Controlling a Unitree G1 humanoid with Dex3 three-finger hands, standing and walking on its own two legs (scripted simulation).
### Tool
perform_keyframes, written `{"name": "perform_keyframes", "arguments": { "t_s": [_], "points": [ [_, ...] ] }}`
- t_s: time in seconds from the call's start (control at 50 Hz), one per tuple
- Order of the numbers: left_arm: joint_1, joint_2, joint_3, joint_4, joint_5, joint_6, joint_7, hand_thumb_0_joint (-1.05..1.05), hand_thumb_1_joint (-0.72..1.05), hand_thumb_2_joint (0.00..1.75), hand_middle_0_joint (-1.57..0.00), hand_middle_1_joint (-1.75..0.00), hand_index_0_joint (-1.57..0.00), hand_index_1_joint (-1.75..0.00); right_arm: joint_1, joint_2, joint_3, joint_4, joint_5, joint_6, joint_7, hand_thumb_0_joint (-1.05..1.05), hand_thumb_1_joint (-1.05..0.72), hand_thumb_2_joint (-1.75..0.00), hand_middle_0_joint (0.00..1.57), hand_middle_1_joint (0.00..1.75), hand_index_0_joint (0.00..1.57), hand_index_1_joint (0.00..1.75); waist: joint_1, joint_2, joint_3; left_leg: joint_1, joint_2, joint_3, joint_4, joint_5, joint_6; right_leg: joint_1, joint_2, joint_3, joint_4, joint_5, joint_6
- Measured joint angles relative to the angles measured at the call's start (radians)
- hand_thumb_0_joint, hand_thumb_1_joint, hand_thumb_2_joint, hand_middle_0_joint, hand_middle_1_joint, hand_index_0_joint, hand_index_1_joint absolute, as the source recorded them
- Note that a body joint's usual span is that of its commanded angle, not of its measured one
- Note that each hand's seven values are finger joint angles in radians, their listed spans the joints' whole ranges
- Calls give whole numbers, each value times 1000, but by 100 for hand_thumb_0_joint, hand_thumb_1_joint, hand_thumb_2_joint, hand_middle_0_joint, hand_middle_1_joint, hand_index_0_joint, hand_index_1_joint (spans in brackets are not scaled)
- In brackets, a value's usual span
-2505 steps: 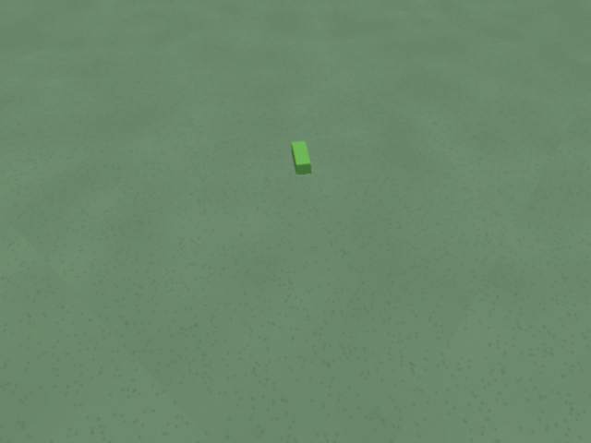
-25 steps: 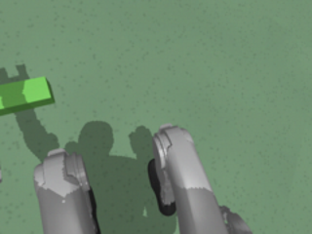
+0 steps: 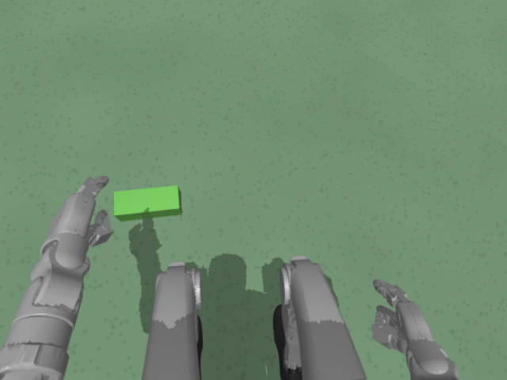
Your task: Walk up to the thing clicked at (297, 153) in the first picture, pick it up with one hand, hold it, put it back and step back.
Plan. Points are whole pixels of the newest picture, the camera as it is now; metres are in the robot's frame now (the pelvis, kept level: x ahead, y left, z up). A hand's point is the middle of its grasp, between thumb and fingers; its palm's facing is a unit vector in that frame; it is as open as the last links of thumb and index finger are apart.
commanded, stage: home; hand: left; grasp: from above
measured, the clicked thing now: (149, 203) +0.52 +0.26 -0.48
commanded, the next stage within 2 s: none
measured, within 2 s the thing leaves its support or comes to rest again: neither
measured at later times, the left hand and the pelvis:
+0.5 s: hand (72, 273) +0.26 +0.19 +0.09, palm faces +0.11 -0.97 -0.22, open 7.4 cm; pelvis +0.06 +0.00 +0.17, yaw +3 degrees
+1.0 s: hand (34, 316) +0.22 +0.19 +0.15, palm faces +0.13 -0.97 -0.20, open 7.4 cm; pelvis +0.08 +0.00 +0.20, yaw +4 degrees
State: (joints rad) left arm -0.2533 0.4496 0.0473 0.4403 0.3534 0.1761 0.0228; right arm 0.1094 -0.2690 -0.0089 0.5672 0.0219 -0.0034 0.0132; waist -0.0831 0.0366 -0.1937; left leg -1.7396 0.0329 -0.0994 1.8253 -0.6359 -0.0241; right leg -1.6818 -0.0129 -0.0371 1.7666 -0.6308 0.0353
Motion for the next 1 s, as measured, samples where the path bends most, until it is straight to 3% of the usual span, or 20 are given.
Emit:
{"name": "perform_keyframes", "arguments": {
  "t_s": [0.2,0.32,0.4,0.52,0.68,1.0],
  "points": [
    [222,-111,3,-149,-244,116,40,1,89,90,-21,-30,-21,-30,-11,41,28,-17,13,-70,-57,1,-91,-90,20,30,21,30,6,-4,5,314,9,11,-251,36,-9,307,0,-7,-243,35,-13],
    [354,-164,14,-250,-347,187,54,2,90,90,-21,-30,-21,-30,43,59,51,-17,18,-99,-102,1,-91,-90,20,30,21,30,7,-7,13,508,14,15,-414,64,-10,504,2,-14,-409,64,-17],
    [446,-193,20,-320,-390,221,57,2,90,90,-21,-30,-20,-30,90,66,61,-17,16,-120,-135,1,-91,-90,20,30,21,30,6,-5,17,638,16,18,-523,85,-10,635,2,-17,-522,87,-18],
    [590,-220,17,-436,-424,255,52,2,90,90,-20,-30,-20,-30,158,65,60,-31,9,-147,-172,1,-91,-90,20,30,21,30,6,5,16,817,20,26,-667,112,-6,817,4,-17,-675,119,-16],
    [747,-231,-5,-568,-425,282,31,1,90,90,-20,-30,-20,-30,197,55,47,-53,-1,-178,-192,1,-91,-90,20,30,21,30,20,19,-1,980,17,36,-786,132,-1,983,0,-14,-800,143,-10],
    [763,-231,-13,-577,-405,285,-4,2,91,90,-20,-30,-20,-30,153,49,43,-52,-22,-229,-185,1,-91,-90,20,30,21,30,50,5,30,1032,8,31,-805,141,-2,1036,-8,-20,-812,144,-10]
  ]
}}
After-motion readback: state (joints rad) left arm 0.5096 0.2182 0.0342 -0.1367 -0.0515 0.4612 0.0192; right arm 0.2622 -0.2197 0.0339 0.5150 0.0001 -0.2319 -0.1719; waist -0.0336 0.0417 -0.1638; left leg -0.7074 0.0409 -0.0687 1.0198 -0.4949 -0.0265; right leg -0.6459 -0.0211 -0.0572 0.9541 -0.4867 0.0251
